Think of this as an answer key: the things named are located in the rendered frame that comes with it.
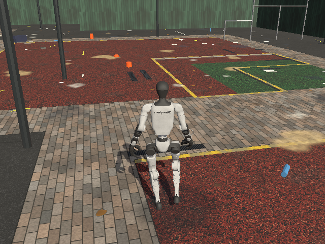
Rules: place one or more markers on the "robot right hand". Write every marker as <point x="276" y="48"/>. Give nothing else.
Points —
<point x="185" y="142"/>

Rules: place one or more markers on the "robot right forearm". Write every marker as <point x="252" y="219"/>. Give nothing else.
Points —
<point x="186" y="133"/>

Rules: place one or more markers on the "robot left upper arm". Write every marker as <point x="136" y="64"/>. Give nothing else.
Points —
<point x="143" y="116"/>

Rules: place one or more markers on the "robot right upper arm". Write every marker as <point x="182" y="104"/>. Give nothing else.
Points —
<point x="178" y="108"/>

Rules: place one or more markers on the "robot left thigh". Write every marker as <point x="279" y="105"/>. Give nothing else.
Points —
<point x="151" y="159"/>

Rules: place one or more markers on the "robot left hand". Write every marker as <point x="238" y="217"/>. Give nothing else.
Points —
<point x="132" y="150"/>

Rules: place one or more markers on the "robot left forearm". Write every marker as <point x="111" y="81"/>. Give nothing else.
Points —
<point x="136" y="136"/>

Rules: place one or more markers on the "robot torso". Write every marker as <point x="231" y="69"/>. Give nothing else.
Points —
<point x="162" y="118"/>

